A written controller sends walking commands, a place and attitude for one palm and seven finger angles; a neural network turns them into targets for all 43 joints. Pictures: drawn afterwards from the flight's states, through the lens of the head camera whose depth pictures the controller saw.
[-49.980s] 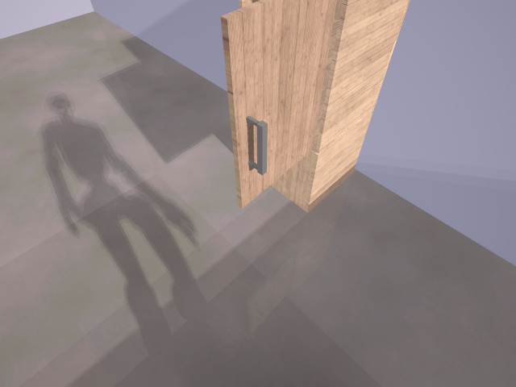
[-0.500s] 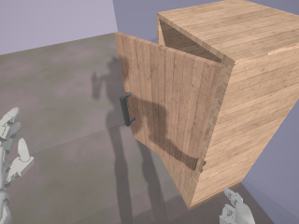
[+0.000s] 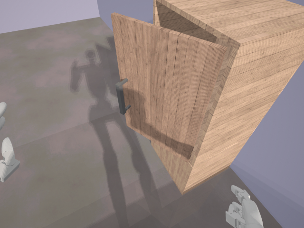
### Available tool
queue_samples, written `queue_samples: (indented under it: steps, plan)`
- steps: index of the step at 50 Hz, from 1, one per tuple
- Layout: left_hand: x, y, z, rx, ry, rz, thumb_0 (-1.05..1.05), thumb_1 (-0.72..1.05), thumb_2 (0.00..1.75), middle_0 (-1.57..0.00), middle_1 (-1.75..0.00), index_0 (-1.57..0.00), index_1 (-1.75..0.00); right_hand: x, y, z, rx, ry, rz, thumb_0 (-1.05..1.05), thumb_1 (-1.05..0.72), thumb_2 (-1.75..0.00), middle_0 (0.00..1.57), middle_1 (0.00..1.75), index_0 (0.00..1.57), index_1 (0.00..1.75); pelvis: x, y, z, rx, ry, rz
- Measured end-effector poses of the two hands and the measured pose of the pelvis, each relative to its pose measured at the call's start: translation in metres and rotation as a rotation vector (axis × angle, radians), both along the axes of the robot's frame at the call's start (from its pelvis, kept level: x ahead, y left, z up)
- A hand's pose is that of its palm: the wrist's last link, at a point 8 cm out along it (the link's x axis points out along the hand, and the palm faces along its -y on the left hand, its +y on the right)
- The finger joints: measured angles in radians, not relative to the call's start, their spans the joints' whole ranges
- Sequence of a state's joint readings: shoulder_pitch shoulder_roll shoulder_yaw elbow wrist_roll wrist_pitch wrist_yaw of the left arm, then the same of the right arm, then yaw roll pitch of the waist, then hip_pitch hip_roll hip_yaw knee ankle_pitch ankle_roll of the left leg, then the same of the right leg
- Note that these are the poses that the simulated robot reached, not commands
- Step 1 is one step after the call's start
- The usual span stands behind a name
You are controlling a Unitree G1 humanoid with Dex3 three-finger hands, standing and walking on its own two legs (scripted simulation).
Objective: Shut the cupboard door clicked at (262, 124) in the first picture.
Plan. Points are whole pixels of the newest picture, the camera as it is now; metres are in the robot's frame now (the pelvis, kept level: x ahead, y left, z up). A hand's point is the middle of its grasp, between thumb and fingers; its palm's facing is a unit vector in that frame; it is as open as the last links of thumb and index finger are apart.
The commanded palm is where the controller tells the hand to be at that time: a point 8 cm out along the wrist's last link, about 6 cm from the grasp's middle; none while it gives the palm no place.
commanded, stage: step back with the hand held close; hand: left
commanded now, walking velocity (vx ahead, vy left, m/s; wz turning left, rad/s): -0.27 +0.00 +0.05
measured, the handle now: (124, 97) +0.65 +0.17 -0.08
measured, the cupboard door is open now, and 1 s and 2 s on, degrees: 26 26 26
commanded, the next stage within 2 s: stop stepping back and stand still in 0.74 s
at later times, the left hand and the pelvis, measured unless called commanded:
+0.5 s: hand out of the picture +0.09 +0.25 +0.17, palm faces +0.50 -0.76 -0.42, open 7.4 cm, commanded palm +0.02 +0.29 +0.18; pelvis -0.10 -0.02 -0.02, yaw +5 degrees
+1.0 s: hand out of the picture -0.02 +0.25 +0.18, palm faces +0.48 -0.80 -0.35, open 7.4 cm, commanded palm -0.10 +0.28 +0.18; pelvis -0.23 -0.03 -0.01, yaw +2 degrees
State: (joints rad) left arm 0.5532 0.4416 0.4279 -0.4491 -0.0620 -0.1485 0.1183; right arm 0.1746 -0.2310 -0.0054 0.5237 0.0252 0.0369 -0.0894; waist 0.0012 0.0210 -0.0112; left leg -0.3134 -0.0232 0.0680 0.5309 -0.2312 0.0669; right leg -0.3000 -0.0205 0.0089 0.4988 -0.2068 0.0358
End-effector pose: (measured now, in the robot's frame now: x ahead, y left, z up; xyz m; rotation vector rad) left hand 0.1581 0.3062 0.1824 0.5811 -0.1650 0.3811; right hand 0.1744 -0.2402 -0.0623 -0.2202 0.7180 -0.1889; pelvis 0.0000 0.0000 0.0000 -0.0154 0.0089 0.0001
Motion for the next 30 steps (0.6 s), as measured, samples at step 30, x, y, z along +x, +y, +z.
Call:
queue_samples:
  steps: [30]
  plan:
    - [-0.138, -0.006, 0.01, 0.086, -0.197, 0.017, 0.01, 0.89, 0.9, -0.21, -0.3, -0.21, -0.3, -0.133, -0.007, -0.019, -0.048, 0.051, 0.071, 0.01, -0.9, -0.9, 0.2, 0.3, 0.2, 0.3, -0.12, -0.019, -0.015, -0.078, -0.019, 0.142]
